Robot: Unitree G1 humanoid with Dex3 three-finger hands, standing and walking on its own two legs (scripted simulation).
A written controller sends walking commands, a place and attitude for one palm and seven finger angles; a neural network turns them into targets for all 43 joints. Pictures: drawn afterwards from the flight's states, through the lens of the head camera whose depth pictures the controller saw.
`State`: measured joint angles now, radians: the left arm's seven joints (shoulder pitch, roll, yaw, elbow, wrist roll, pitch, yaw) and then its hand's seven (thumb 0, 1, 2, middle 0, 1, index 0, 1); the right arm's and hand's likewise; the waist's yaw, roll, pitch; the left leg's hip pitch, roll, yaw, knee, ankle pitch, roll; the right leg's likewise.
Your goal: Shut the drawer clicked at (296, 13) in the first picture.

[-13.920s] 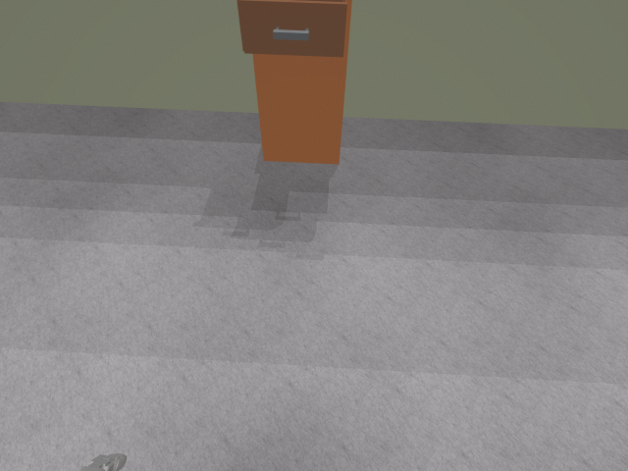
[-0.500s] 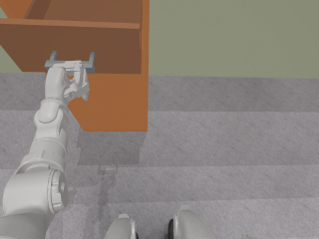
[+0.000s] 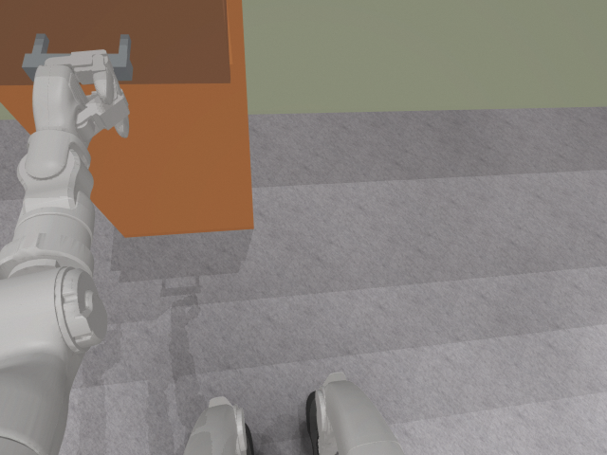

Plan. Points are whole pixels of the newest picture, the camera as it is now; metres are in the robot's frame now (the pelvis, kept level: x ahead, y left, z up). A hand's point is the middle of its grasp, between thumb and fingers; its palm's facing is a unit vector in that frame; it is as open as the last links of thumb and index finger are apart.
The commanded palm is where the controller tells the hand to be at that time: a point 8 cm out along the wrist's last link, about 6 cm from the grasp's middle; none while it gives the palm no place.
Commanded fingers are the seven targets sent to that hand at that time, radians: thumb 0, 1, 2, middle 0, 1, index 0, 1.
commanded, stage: push the drawer shut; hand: left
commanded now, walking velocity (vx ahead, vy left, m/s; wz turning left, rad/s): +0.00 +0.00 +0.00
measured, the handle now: (82, 55) +0.62 +0.21 +0.07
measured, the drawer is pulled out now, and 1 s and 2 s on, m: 0.05 0.00 0.00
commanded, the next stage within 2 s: pull the fist back off the drawer in 0.68 s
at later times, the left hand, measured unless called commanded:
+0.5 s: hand (122, 72) +0.59 +0.16 +0.07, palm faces -0.02 -1.00 -0.03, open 2.9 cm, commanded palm +0.59 +0.19 +0.07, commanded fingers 0.00 0.90 0.90 -1.40 -1.60 -1.40 -1.60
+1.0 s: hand (117, 70) +0.59 +0.17 +0.07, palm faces +0.00 -1.00 -0.04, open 3.0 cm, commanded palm +0.59 +0.18 +0.07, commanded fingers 0.00 0.90 0.90 -1.40 -1.60 -1.40 -1.60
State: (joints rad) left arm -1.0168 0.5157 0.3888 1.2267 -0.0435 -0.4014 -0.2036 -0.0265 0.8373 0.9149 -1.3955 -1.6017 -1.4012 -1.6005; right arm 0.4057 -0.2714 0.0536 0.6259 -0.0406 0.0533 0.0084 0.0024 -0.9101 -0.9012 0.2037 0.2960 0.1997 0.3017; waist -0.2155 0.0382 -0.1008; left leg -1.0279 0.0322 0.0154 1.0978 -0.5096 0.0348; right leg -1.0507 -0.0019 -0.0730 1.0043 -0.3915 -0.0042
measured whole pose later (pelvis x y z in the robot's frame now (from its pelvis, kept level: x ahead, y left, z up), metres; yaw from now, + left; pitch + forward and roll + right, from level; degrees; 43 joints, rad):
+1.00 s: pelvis -0.02 +0.00 -0.02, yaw +0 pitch +31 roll -6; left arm -1.39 0.71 0.33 1.40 0.07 -0.28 -0.16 -0.01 0.71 0.97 -1.39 -1.60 -1.40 -1.60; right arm 0.45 -0.27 0.11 0.63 -0.08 0.02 0.03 0.00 -0.91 -0.90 0.20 0.30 0.20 0.30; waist -0.33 0.05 -0.08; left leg -1.26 0.03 -0.05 1.21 -0.49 0.04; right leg -1.23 -0.01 -0.13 1.06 -0.37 -0.01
